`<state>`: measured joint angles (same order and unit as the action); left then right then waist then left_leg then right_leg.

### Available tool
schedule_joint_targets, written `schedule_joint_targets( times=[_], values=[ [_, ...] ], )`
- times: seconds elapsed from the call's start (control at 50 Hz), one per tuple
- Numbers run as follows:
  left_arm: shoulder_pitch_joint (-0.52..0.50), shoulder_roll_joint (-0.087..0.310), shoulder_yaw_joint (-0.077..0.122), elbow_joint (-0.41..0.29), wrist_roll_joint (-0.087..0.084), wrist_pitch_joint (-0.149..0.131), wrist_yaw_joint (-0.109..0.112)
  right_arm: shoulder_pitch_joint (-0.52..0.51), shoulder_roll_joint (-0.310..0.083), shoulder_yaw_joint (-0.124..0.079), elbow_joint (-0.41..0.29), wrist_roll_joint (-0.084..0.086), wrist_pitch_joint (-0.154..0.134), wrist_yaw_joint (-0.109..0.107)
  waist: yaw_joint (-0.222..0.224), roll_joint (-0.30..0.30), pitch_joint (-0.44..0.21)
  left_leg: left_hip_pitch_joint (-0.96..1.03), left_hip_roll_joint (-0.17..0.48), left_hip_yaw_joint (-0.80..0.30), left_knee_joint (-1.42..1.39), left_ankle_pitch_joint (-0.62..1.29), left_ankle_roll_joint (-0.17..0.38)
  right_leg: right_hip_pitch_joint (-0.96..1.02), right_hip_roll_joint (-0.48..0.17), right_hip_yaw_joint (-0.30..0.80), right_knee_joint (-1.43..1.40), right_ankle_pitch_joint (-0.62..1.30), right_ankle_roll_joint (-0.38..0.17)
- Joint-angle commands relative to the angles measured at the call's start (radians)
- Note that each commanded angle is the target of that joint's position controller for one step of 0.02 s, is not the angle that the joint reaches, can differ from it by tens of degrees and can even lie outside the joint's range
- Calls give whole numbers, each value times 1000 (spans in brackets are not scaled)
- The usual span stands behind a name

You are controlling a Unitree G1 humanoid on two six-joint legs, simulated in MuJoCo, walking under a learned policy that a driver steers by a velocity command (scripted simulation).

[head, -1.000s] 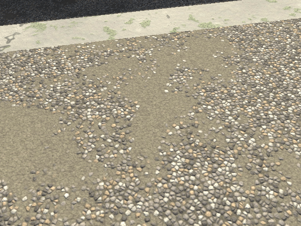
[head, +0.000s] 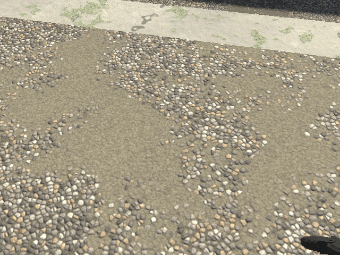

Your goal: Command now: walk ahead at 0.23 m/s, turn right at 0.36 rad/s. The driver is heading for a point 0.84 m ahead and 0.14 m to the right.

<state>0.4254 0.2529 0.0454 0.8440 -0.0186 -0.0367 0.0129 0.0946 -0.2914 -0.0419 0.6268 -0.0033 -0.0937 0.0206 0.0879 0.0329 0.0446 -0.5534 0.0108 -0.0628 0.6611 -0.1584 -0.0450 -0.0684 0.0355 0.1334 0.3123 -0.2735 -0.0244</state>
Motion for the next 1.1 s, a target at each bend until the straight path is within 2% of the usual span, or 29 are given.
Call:
schedule_joint_targets(
  times=[0.02,0.08,0.1,0.12,0.14,0.16,0.18,0.2,0.24,0.32,0.42,0.48,0.52,0.54,0.56,0.58,0.6,0.62,0.66,0.7,0.72,0.74,0.78,0.8,0.94,1.02,1.06,1.08,1.1],
  values=[
    [-45,225,61,-80,-14,10,21,-63,-73,-24,-87,12,-7,1,-49,-176,-52,169,-77,29,-110,104,-6,-84,-166,165,15,520,-116],
    [-116,205,62,-121,-18,10,28,47,-126,-51,-62,1,-4,-15,-135,-158,-99,370,-36,-2,-249,236,55,-110,-129,192,164,519,-48],
    [-117,156,49,-144,-3,5,24,130,-170,-63,-56,-16,-6,-26,-168,-96,-197,554,72,-68,-242,365,105,-178,-72,167,334,393,-15],
    [-11,57,21,-157,29,4,22,193,-232,-69,-61,-36,8,-38,-133,167,-339,816,333,-300,-163,759,209,-379,51,66,630,-235,42],
    [133,104,22,-143,2,10,22,186,-208,-65,-54,-29,30,-27,-88,319,-456,829,483,-547,-223,655,342,-465,55,39,856,-473,66],
    [108,182,47,-116,-13,29,27,123,-136,-48,-72,-17,42,-24,-86,173,-335,719,415,-473,-265,471,323,-518,-5,32,954,-392,90],
    [20,204,56,-127,-17,46,31,71,-85,-34,-77,-9,49,-25,-94,99,-230,624,348,-326,-277,394,283,-549,-31,-10,969,-327,103],
    [-12,196,59,-131,-14,64,37,25,-72,-27,-71,-8,54,-22,-80,59,-172,528,299,-237,-296,375,268,-534,-57,-22,953,-284,117],
    [-33,164,57,-154,-4,87,39,-19,-95,-35,-49,-22,56,-23,-54,94,-110,363,243,-114,-352,348,266,-447,-76,-62,897,-209,129],
    [-117,123,42,-215,8,91,27,-25,-117,-49,-18,-19,55,-37,-70,98,-119,371,277,-45,-388,350,309,-421,-103,-87,717,-137,126],
    [-189,146,39,-267,5,97,-7,-46,-166,-65,-1,-2,74,-33,-83,93,-123,353,301,26,-391,248,297,-312,-110,-134,524,-55,84],
    [-211,162,47,-294,4,103,-21,-37,-190,-72,15,18,81,-27,-78,87,-115,383,314,44,-338,196,258,-264,-95,-166,384,-38,44],
    [-175,178,61,-285,9,101,-22,-10,-171,-69,36,32,87,-27,-57,56,-120,338,269,105,-225,90,177,-136,-50,-186,209,80,-4],
    [-139,235,80,-283,9,98,-11,50,-130,-59,59,17,89,-24,-60,-68,-120,235,203,181,-68,-43,93,-21,-107,-71,109,282,-52],
    [-138,345,99,-319,11,93,10,56,-73,-37,19,-38,92,-19,-95,-382,-114,-48,46,255,270,-488,-23,101,-374,306,73,607,-206],
    [-132,334,91,-337,48,70,-2,-45,-122,-52,-7,-21,92,-32,-13,-286,-152,-109,-14,67,457,-540,-30,6,-432,397,28,552,-344],
    [-162,304,82,-328,51,50,-9,-57,-148,-63,-5,5,97,-39,-32,-198,-125,-120,10,23,513,-456,-17,-21,-377,305,18,477,-309],
    [-220,271,74,-325,33,41,-7,-25,-152,-67,13,10,101,-44,-67,-158,-109,-122,27,13,501,-364,-9,-32,-324,228,26,417,-250],
    [-293,206,46,-334,17,44,3,27,-151,-70,53,-4,108,-50,-98,-150,-129,-64,31,24,501,-255,-28,-53,-271,136,42,469,-202],
    [-308,149,20,-328,34,41,9,69,-125,-62,79,6,110,-41,-111,-152,-169,27,31,35,479,-192,-46,-64,-245,66,45,522,-199],
    [-290,124,11,-312,35,38,10,83,-105,-53,88,10,109,-35,-106,-147,-185,51,43,41,395,-156,-49,-47,-228,42,24,388,-189],
    [-260,123,10,-292,33,37,10,71,-87,-43,90,14,107,-26,-84,-157,-172,62,50,55,304,-131,-46,-36,-216,40,-12,178,-181],
    [-213,199,33,-264,30,35,10,-1,-106,-39,63,24,100,-16,-31,-204,-94,24,44,70,218,-144,-28,-31,-255,121,-94,-126,-195],
    [-207,214,38,-254,35,31,9,-17,-119,-40,54,29,95,-13,-23,-201,-61,7,47,61,180,-158,-15,-25,-278,153,-118,-186,-200],
    [-186,219,55,-192,13,-15,-5,5,-95,-27,54,31,59,1,-18,-134,10,-10,70,53,42,-194,62,24,-331,114,-172,-195,-202],
    [-212,228,66,-179,-3,-18,-19,34,-87,-22,53,36,55,14,-47,-116,0,109,61,103,-44,-156,92,-25,-319,20,-148,-144,-181],
    [-240,222,66,-175,-11,-13,-22,107,-85,-25,78,32,55,16,-98,-91,-22,266,22,153,-126,-92,110,-109,-286,-61,-62,-131,-148],
    [-248,201,60,-175,-5,-12,-22,169,-106,-37,96,31,58,11,-129,-76,-38,372,-9,160,-151,-94,122,-168,-250,-113,47,-39,-117],
    [-260,156,44,-184,11,-15,-19,274,-169,-65,113,35,60,1,-175,2,-94,527,30,60,-196,-72,160,-251,-182,-208,293,107,-56]
  ],
)
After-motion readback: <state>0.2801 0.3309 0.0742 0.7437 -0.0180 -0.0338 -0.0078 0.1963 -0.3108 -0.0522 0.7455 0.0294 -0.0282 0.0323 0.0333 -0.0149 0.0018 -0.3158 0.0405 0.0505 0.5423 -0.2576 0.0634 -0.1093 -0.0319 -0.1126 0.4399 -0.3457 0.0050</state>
